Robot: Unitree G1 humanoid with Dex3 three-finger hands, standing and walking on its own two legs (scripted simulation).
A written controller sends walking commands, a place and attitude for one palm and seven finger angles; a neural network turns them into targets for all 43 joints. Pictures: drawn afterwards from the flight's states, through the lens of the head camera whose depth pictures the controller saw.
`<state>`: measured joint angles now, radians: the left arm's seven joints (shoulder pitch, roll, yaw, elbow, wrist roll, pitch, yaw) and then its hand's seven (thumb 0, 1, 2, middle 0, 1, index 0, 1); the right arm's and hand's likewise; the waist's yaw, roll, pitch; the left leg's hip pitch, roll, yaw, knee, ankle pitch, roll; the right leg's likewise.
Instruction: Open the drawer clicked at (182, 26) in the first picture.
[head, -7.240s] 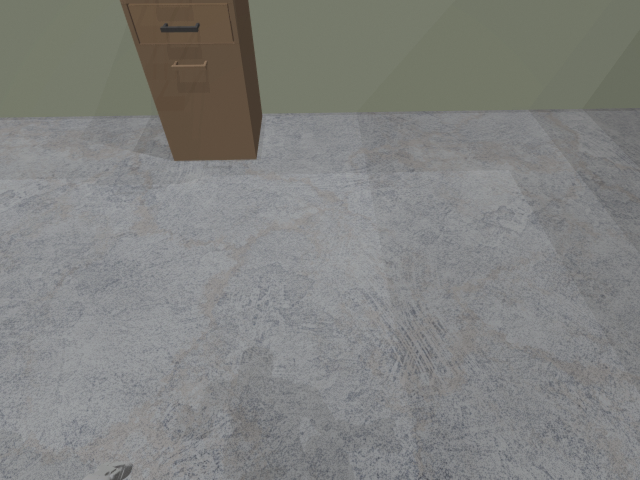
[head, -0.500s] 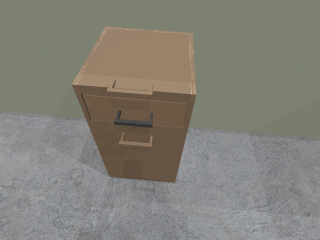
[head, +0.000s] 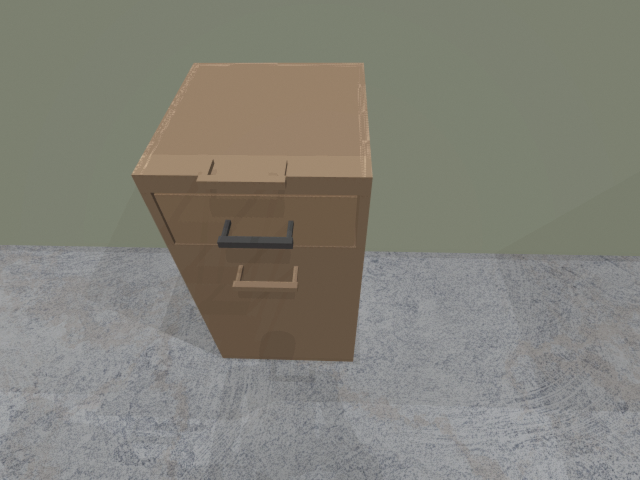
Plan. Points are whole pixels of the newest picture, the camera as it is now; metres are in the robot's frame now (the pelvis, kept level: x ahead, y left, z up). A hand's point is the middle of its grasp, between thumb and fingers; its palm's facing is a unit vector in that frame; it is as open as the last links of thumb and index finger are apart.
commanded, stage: look again from close up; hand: left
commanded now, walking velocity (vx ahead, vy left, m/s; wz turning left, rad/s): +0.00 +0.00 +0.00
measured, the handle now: (257, 234) +0.57 +0.15 -0.09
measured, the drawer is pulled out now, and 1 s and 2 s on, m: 0.00 0.00 0.00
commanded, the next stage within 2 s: raise the hand with hooked fingers in 0.30 s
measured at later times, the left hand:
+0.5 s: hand out of the picture +0.07 +0.19 -0.13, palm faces -0.07 -0.91 -0.40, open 7.3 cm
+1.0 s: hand (156, 445) +0.17 +0.21 -0.04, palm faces +0.07 -0.06 -1.00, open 9.6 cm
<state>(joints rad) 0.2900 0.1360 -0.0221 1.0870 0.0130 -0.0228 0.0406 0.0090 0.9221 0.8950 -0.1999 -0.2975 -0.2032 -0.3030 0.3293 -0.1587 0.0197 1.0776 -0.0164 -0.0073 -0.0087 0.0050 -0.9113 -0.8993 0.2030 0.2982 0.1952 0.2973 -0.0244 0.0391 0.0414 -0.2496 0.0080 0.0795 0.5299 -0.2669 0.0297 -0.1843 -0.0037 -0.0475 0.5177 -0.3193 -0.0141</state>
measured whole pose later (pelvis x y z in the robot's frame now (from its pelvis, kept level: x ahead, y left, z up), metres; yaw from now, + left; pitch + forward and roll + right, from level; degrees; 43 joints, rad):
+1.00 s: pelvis -0.02 -0.04 -0.06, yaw +2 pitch +11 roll +2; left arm 0.35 0.36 -0.03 0.00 1.05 -0.05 0.47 0.00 0.39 0.68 -0.26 -0.62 -0.26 -0.63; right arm 0.02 -0.23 -0.01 0.52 -0.09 0.09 0.02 0.01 -0.91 -0.90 0.20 0.30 0.20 0.30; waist 0.12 0.03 -0.12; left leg -0.74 0.03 0.03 0.97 -0.42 -0.02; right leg -0.68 0.00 -0.09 1.02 -0.53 -0.08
